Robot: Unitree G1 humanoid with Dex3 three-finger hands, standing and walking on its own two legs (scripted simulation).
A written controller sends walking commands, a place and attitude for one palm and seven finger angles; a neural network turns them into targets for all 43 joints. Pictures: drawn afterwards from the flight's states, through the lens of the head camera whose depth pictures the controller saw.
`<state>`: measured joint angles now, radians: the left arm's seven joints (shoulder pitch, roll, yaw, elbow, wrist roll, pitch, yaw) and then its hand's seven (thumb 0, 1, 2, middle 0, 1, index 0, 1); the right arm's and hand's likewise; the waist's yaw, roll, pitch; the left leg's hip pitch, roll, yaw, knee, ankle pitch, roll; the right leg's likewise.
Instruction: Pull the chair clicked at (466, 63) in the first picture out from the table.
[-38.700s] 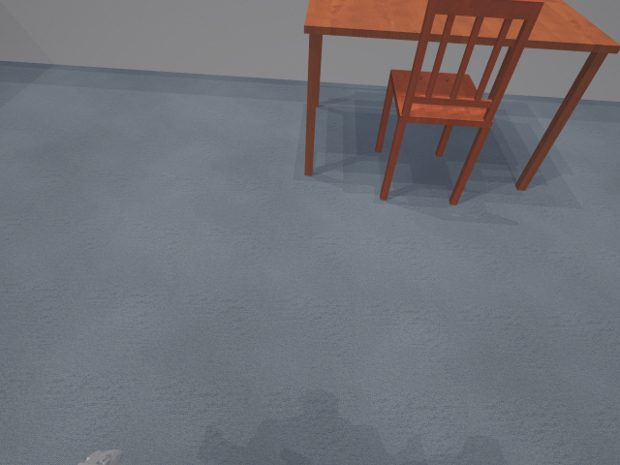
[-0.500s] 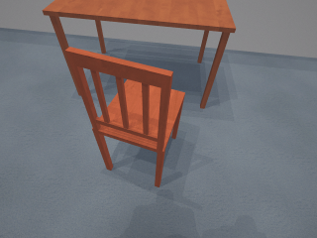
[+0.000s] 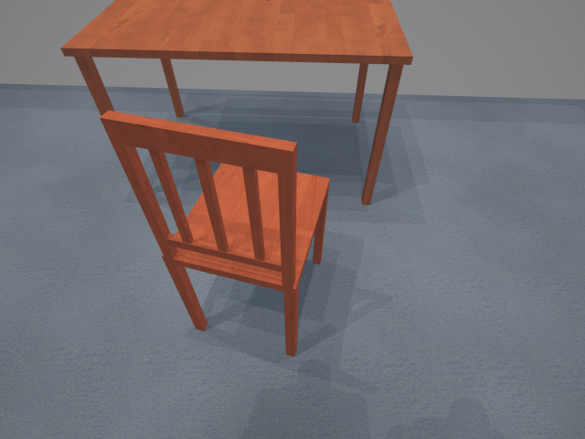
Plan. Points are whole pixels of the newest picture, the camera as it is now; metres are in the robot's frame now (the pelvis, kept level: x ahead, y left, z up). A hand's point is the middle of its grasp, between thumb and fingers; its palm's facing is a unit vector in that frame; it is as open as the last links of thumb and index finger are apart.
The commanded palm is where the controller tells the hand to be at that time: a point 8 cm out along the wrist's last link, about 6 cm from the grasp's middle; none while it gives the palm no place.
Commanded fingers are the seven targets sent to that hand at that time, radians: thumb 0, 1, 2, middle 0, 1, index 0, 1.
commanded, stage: let the arm hang, fingers relaxed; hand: left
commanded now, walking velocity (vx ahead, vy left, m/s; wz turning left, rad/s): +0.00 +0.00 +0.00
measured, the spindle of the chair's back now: (213, 208) +0.57 +0.20 -0.08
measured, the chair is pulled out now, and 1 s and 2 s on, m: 0.57 0.57 0.57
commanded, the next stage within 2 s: look to check the result in 0.12 s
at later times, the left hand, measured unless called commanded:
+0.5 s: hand out of the picture +0.00 +0.15 -0.17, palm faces +0.03 -0.99 -0.17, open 7.4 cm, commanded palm none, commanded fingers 0.00 0.90 0.90 -0.20 -0.30 -0.20 -0.30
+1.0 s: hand out of the picture +0.01 +0.16 -0.17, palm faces +0.02 -0.98 -0.18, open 7.4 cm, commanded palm none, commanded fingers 0.00 0.90 0.90 -0.20 -0.30 -0.20 -0.30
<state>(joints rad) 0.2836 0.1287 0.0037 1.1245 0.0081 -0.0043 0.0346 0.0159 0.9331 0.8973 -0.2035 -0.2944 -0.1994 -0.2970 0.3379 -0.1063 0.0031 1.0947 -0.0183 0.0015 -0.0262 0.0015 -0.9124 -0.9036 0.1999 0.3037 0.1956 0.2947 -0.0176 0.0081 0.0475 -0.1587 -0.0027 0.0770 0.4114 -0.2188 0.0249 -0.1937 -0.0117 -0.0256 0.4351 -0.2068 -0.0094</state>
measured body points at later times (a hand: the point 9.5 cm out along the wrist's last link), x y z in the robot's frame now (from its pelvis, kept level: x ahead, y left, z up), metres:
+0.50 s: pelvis +0.01 +0.00 +0.00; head +0.03 -0.01 +0.45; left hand +0.00 +0.21 -0.16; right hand -0.01 -0.20 -0.16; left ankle +0.01 +0.10 -0.74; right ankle +0.02 -0.11 -0.74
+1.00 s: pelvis +0.02 +0.00 +0.00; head +0.04 -0.01 +0.45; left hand +0.01 +0.21 -0.16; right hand +0.00 -0.21 -0.16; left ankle +0.01 +0.10 -0.74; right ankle +0.02 -0.11 -0.74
